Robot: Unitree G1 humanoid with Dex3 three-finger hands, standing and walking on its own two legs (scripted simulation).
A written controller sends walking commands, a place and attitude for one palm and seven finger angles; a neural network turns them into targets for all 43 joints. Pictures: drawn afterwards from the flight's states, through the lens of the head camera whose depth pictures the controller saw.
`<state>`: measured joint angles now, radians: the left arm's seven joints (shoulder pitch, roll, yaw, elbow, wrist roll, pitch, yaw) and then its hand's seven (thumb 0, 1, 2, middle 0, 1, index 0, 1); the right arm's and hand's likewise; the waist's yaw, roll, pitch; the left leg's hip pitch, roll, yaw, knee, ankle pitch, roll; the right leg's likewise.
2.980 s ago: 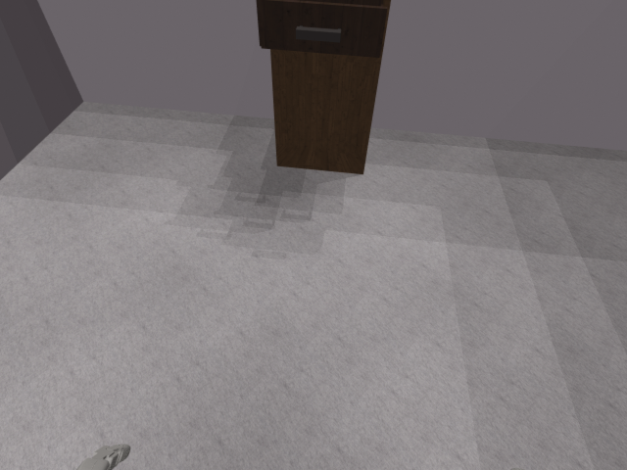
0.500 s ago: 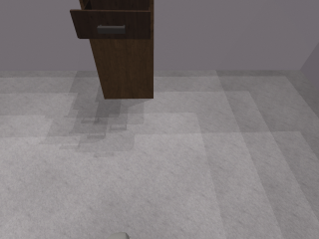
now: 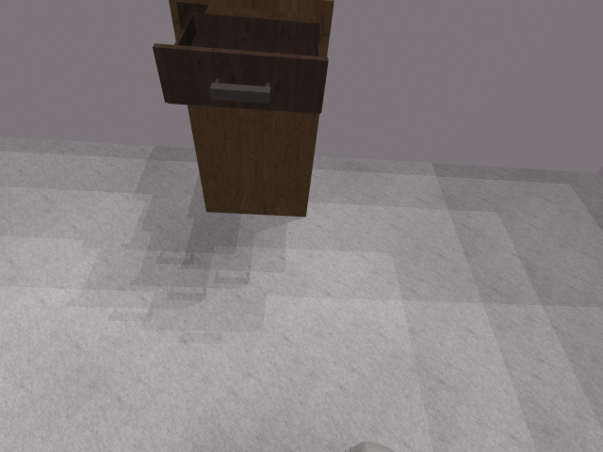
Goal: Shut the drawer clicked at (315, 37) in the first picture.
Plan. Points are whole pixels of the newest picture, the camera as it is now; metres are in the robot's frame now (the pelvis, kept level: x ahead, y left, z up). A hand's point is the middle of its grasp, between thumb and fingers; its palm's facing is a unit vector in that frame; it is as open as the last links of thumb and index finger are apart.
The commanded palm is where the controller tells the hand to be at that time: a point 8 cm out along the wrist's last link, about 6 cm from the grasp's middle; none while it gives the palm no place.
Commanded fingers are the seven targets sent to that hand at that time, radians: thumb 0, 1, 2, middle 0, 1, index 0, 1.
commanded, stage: walk to a spot facing it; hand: left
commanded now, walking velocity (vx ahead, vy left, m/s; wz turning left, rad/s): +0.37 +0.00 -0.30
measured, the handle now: (241, 88) +0.87 +0.22 +0.01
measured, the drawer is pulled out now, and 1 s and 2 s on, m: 0.27 0.27 0.27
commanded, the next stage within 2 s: turn to face it in 0.36 s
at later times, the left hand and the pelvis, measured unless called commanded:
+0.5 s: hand (262, 343) +0.32 +0.09 -0.17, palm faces -0.09 -0.98 -0.20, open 7.3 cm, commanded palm none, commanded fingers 0.00 0.90 0.90 -0.20 -0.30 -0.20 -0.30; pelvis +0.20 -0.08 -0.01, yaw -7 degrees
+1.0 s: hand (250, 365) +0.29 +0.10 -0.19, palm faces +0.06 -0.99 -0.13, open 7.3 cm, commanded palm none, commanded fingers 0.00 0.90 0.90 -0.20 -0.30 -0.20 -0.30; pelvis +0.30 -0.05 -0.01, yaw -1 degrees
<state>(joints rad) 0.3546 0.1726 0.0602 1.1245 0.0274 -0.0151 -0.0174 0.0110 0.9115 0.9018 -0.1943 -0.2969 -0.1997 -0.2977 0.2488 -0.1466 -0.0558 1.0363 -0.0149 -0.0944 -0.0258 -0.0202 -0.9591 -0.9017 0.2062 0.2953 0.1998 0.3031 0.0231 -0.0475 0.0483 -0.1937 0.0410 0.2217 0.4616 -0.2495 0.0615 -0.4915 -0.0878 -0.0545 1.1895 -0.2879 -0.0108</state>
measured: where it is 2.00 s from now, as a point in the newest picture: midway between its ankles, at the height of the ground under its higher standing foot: (298, 358)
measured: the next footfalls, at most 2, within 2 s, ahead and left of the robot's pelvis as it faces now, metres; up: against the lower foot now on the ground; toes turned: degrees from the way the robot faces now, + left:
right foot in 0.36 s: +0.29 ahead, -0.16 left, +0.00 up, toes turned -15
left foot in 0.82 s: +0.39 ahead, +0.03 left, +0.00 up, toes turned +4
